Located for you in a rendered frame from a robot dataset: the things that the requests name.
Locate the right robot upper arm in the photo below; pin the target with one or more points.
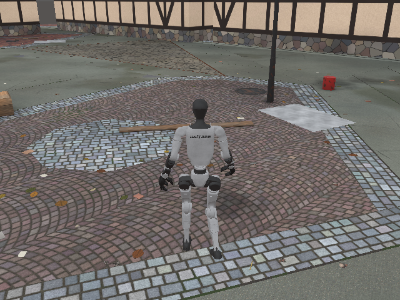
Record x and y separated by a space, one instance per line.
223 142

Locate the left robot thigh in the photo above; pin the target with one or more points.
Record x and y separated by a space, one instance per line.
185 189

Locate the right robot forearm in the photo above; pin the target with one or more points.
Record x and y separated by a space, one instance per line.
229 161

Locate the left robot upper arm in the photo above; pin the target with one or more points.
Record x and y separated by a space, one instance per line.
176 143

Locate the left robot forearm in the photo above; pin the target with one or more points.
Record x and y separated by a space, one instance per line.
168 167

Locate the right robot hand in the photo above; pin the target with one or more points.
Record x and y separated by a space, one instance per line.
228 173

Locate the left robot hand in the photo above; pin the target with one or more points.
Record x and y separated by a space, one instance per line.
162 182

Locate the humanoid robot head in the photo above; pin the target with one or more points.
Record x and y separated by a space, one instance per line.
199 108

